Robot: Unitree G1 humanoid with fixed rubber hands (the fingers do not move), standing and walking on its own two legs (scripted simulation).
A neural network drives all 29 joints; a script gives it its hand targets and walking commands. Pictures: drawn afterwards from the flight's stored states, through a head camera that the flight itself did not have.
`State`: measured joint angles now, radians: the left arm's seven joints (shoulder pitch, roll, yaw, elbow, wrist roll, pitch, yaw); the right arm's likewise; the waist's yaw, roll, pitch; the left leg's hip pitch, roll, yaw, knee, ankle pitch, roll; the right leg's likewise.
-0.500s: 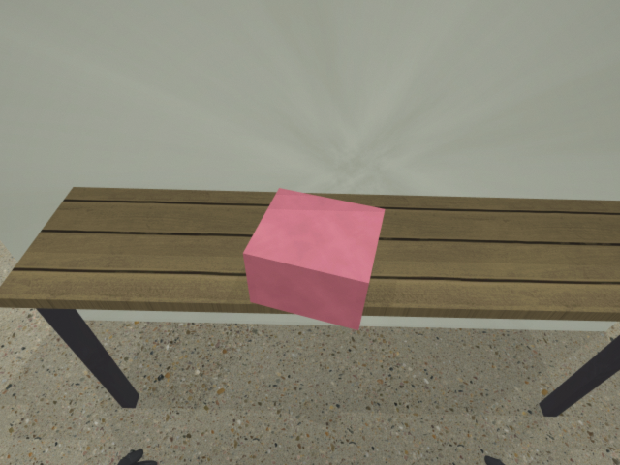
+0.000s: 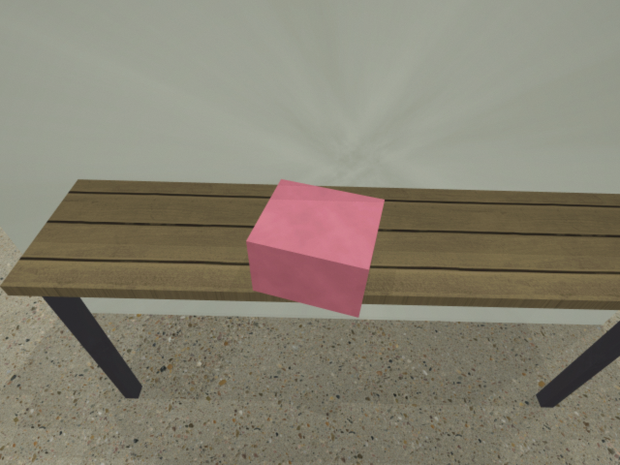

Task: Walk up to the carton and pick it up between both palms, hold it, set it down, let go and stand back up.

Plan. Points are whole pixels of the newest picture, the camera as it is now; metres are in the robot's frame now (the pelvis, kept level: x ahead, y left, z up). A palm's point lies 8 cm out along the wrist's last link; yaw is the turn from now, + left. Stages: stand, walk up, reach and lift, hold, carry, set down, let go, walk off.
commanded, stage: stand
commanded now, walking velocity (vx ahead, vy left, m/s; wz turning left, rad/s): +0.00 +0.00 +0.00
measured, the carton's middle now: (318, 245) +0.52 +0.00 -0.06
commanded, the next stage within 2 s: none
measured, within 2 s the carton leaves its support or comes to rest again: neither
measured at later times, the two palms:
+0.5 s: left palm out of the picture +0.05 +0.26 -0.12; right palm out of the picture +0.07 -0.27 -0.12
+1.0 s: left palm out of the picture +0.05 +0.26 -0.12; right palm out of the picture +0.07 -0.27 -0.12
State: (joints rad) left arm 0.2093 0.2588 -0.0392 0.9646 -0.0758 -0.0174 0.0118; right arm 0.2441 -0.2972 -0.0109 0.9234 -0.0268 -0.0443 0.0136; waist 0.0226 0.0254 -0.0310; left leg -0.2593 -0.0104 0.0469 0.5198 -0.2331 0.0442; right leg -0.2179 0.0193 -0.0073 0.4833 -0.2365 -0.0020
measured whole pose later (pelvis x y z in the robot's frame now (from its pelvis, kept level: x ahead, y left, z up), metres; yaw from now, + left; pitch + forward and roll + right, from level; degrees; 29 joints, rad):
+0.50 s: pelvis +0.00 +0.00 +0.00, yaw +0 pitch -2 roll -1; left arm 0.21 0.26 -0.04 1.00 -0.08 -0.02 0.01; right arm 0.24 -0.30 -0.01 0.94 -0.02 -0.04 0.01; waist 0.02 0.03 0.01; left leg -0.25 -0.01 0.05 0.51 -0.22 0.04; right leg -0.22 0.02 -0.01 0.48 -0.23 0.00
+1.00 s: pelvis +0.00 +0.00 +0.00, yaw +0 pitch -2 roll -1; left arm 0.21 0.26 -0.04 1.00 -0.08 -0.02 0.01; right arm 0.23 -0.30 -0.01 0.96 -0.02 -0.04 0.01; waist 0.02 0.03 0.01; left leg -0.25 -0.01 0.05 0.51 -0.22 0.04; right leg -0.22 0.02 -0.01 0.48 -0.23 0.00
